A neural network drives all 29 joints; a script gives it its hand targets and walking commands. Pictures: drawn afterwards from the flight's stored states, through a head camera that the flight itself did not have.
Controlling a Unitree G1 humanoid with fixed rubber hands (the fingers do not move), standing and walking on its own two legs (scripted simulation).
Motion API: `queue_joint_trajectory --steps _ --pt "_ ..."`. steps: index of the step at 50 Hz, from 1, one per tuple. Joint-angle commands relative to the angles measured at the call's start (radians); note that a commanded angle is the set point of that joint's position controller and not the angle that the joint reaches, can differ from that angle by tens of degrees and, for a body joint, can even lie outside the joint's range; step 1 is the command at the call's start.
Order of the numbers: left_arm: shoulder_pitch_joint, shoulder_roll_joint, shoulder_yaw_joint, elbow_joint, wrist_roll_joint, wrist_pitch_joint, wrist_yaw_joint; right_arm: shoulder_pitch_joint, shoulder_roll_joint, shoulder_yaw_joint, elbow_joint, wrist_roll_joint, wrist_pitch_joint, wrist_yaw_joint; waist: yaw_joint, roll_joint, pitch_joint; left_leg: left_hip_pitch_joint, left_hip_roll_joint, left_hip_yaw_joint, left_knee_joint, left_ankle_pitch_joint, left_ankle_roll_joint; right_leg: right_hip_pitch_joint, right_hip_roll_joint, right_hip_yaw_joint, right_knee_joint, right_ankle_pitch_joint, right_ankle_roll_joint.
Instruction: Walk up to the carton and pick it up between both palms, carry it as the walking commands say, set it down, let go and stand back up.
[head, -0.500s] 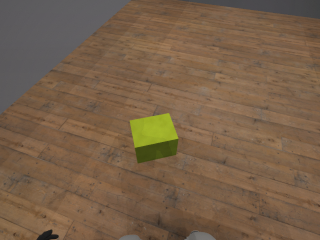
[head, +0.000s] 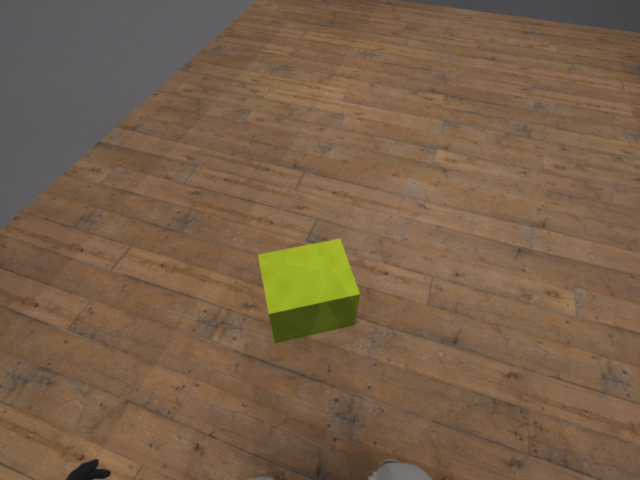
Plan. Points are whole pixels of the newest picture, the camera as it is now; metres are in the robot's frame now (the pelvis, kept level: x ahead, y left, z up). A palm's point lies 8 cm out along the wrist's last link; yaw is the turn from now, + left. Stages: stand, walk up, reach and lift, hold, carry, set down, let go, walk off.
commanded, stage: walk up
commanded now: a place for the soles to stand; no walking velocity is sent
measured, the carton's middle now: (307, 290) +0.73 +0.05 -0.64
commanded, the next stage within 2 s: none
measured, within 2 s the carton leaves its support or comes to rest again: neither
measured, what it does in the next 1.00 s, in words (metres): walks ahead: left foot, then right foot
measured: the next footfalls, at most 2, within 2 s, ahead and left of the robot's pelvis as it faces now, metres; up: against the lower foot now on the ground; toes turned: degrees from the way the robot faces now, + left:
left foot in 0.28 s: +0.14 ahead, +0.14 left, +0.00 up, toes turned +4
right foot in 0.58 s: +0.17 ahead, -0.12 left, +0.00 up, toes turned -1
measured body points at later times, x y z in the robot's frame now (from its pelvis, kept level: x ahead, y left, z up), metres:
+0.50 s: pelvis +0.07 +0.02 +0.00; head +0.10 +0.03 +0.45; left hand +0.17 +0.37 -0.09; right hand +0.15 -0.33 -0.08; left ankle +0.10 +0.14 -0.71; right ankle +0.09 -0.11 -0.68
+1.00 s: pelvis +0.14 +0.04 +0.00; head +0.17 +0.05 +0.45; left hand +0.22 +0.39 -0.09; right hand +0.24 -0.30 -0.08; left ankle +0.17 +0.14 -0.71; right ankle +0.15 -0.10 -0.68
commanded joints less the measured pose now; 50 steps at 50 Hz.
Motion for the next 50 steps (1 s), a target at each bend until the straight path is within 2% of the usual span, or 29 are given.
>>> queue_joint_trajectory --steps 1,2,5,10,12,13,14,15,16,17,19,20,24,26,27,28,29,30,31,32,34,38,40,41,42,43,44,47,50 --pt "0.202 0.348 0.084 -0.024 -0.015 -0.032 0.036 -0.111 -0.207 -0.042 -0.123 -0.01 0.008 -0.022 0.117 -0.031 -0.102 -0.503 -0.042 -0.139 0.437 -0.163 0.022 0.492 -0.389 0.668 -0.439 -0.033 -0.287" --pt "0.157 0.305 0.071 -0.026 -0.028 -0.025 0.035 -0.111 -0.217 -0.048 -0.104 -0.015 0.011 -0.021 0.089 0.043 -0.059 -0.484 0.009 -0.136 0.416 -0.103 0.034 0.444 -0.354 0.564 -0.419 -0.039 -0.259" --pt "0.096 0.26 0.063 -0.041 -0.017 -0.02 0.039 -0.049 -0.191 -0.051 -0.08 -0.007 0.015 0.001 0.067 -0.091 0.019 -0.378 0.038 -0.09 0.228 -0.065 0.001 0.32 -0.274 0.361 -0.394 0.062 -0.217" --pt "0.057 0.287 0.066 -0.047 -0.006 -0.005 0.021 -0.081 -0.188 -0.059 -0.069 -0.012 0.009 0.016 0.071 -0.186 0.014 -0.176 0.03 -0.021 -0.014 -0.074 0.002 0.196 -0.282 0.304 -0.37 0.004 -0.248" --pt "-0.021 0.257 0.049 -0.07 -0.009 0.008 0.013 0.043 -0.177 -0.067 -0.027 -0.012 -0.009 0.01 -0.018 -0.149 -0.053 0.081 -0.011 0.029 -0.231 0.053 0.008 0.087 -0.217 0.184 -0.22 0.082 -0.194" --pt "-0.021 0.175 0.022 -0.08 -0.007 0.016 0.013 0.144 -0.23 -0.095 0.018 -0.025 -0.022 -0.004 -0.08 0.026 -0.117 0.307 -0.009 -0.047 -0.291 -0.021 0.035 -0.068 -0.134 0.094 0.057 0.092 -0.139" --pt "-0.019 0.073 -0.005 -0.112 -0.019 0.008 0.015 0.22 -0.346 -0.126 0.013 -0.037 -0.032 -0.018 -0.111 0.361 -0.162 0.49 0.253 -0.558 -0.416 -0.045 0.136 -0.354 0.013 -0.025 0.415 -0.006 -0.048" --pt "-0.073 0.143 0.013 -0.117 -0.021 0.011 0.029 0.153 -0.352 -0.119 -0.043 -0.022 -0.027 -0.023 -0.1 0.227 -0.101 0.44 0.362 -0.771 -0.501 -0.081 0.241 -0.463 0.044 0.046 0.456 -0.162 -0.044" --pt "-0.099 0.21 0.03 -0.09 -0.007 0.016 0.033 0.1 -0.334 -0.111 -0.065 0.004 -0.023 -0.025 -0.093 0.09 -0.055 0.384 0.371 -0.727 -0.469 -0.063 0.263 -0.445 -0.029 0.098 0.429 -0.15 -0.04" --pt "-0.071 0.219 0.03 -0.066 -0.012 0.017 0.025 0.078 -0.306 -0.102 -0.05 0.012 -0.02 -0.025 -0.058 0.053 -0.016 0.328 0.318 -0.601 -0.426 0.025 0.24 -0.408 -0.064 0.076 0.383 -0.092 -0.034" --pt "-0.032 0.189 0.028 -0.056 -0.013 0.011 0.013 0.039 -0.275 -0.094 -0.049 -0.01 -0.015 -0.025 -0.031 0.088 -0.001 0.233 0.26 -0.456 -0.405 0.169 0.208 -0.278 -0.055 0.022 0.237 -0.12 -0.019" --pt "-0.002 0.169 0.026 -0.052 -0.011 0.008 0.009 0.032 -0.285 -0.096 -0.049 -0.01 -0.01 -0.022 -0.028 0.165 -0.035 0.234 0.238 -0.422 -0.389 0.164 0.219 -0.224 -0.034 -0.007 0.185 -0.14 -0.015" --pt "-0.017 0.169 0.031 -0.068 -0.008 -0.001 0.009 0.014 -0.28 -0.087 -0.059 -0.019 0.004 -0.007 -0.036 0.267 -0.038 0.152 0.241 -0.392 -0.376 0.001 0.244 -0.144 -0.026 -0.033 0.046 -0.162 -0.021" --pt "0.036 0.174 0.036 -0.046 -0.005 -0.014 0.01 -0.039 -0.275 -0.086 -0.081 -0.017 0.015 -0.002 0.009 0.222 -0.061 0.062 0.208 -0.296 -0.289 0.014 0.205 0.044 0.006 -0.08 -0.144 -0.076 -0.028" --pt "0.117 0.183 0.046 -0.031 0.004 -0.024 0.019 -0.068 -0.234 -0.066 -0.091 -0.016 0.019 0.001 0.067 0.184 -0.102 -0.045 0.165 -0.226 -0.153 0.038 0.166 0.214 0.034 -0.051 -0.221 -0.071 -0.05" --pt "0.229 0.256 0.074 0.002 0.016 -0.037 0.032 -0.072 -0.153 -0.042 -0.114 -0.009 0.016 0.002 0.132 -0.034 -0.145 -0.258 0.083 -0.117 0.138 0.08 0.103 0.416 -0.092 0.195 -0.334 -0.208 -0.098" --pt "0.242 0.357 0.095 -0.013 0.021 -0.039 0.04 -0.052 -0.091 -0.016 -0.124 -0.007 0.013 0.001 0.136 -0.243 -0.107 -0.496 -0.058 -0.024 0.344 -0.121 0.011 0.494 -0.351 0.667 -0.486 -0.258 -0.201" --pt "0.203 0.356 0.085 -0.017 -0.001 -0.035 0.043 -0.144 -0.187 -0.043 -0.121 -0.016 0.021 -0.014 0.124 -0.059 -0.064 -0.525 -0.033 -0.122 0.382 -0.169 0.017 0.441 -0.397 0.711 -0.495 -0.25 -0.276" --pt "0.169 0.321 0.078 -0.02 -0.018 -0.025 0.042 -0.134 -0.216 -0.051 -0.103 -0.018 0.019 -0.014 0.094 0.049 -0.037 -0.519 0.011 -0.127 0.377 -0.102 0.024 0.439 -0.361 0.62 -0.462 -0.189 -0.258" --pt "0.152 0.302 0.072 -0.018 -0.017 -0.023 0.044 -0.131 -0.211 -0.05 -0.09 -0.013 0.015 -0.011 0.086 0.039 -0.006 -0.499 0.036 -0.107 0.324 -0.074 0.018 0.399 -0.33 0.543 -0.435 -0.151 -0.242" --pt "0.113 0.277 0.063 -0.029 -0.011 -0.021 0.043 -0.079 -0.195 -0.052 -0.082 -0.007 0.014 0.0 0.066 -0.071 0.005 -0.376 0.045 -0.088 0.202 -0.095 0.007 0.319 -0.282 0.4 -0.374 0.017 -0.231" --pt "0.104 0.287 0.063 -0.041 -0.005 -0.01 0.03 -0.097 -0.191 -0.057 -0.083 -0.013 0.014 0.014 0.076 -0.172 -0.018 -0.218 0.024 -0.031 0.035 -0.127 0.0 0.251 -0.289 0.345 -0.343 0.109 -0.257" --pt "0.009 0.262 0.05 -0.054 -0.011 0.004 0.021 -0.008 -0.165 -0.058 -0.047 -0.01 0.0 0.008 0.003 -0.196 -0.04 -0.016 -0.003 0.013 -0.178 -0.011 0.007 0.145 -0.232 0.224 -0.245 0.193 -0.216" --pt "0.0 0.202 0.028 -0.062 -0.014 0.014 0.021 0.07 -0.187 -0.074 -0.011 -0.019 -0.01 -0.001 -0.039 -0.093 -0.089 0.168 -0.036 0.006 -0.279 0.018 0.021 0.05 -0.17 0.14 -0.077 0.214 -0.167" --pt "0.01 0.113 -0.003 -0.086 -0.023 0.013 0.024 0.152 -0.282 -0.108 0.007 -0.032 -0.023 -0.019 -0.082 0.186 -0.171 0.395 0.14 -0.315 -0.369 0.003 0.097 -0.163 -0.063 0.024 0.27 0.205 -0.088" --pt "-0.039 0.084 -0.008 -0.113 -0.029 0.012 0.034 0.136 -0.35 -0.115 -0.024 -0.025 -0.021 -0.027 -0.078 0.303 -0.111 0.427 0.339 -0.683 -0.461 0.102 0.194 -0.412 0.064 -0.012 0.4 -0.155 -0.033" --pt "-0.08 0.181 0.014 -0.079 -0.017 0.023 0.048 0.09 -0.326 -0.108 -0.046 -0.004 -0.014 -0.033 -0.081 0.089 -0.074 0.382 0.375 -0.699 -0.437 0.188 0.245 -0.391 -0.001 0.089 0.397 -0.178 -0.033" --pt "-0.03 0.175 0.012 -0.068 -0.019 0.02 0.035 0.047 -0.266 -0.086 -0.037 0.001 -0.007 -0.041 -0.02 0.085 -0.039 0.298 0.287 -0.438 -0.32 0.586 0.199 -0.261 -0.044 0.025 0.236 -0.162 -0.025" --pt "-0.003 0.142 0.011 -0.077 -0.017 0.01 0.029 0.045 -0.256 -0.083 -0.045 -0.012 0.004 -0.036 -0.032 0.216 -0.089 0.281 0.252 -0.343 -0.276 0.632 0.231 -0.156 -0.015 -0.042 0.111 -0.171 -0.023"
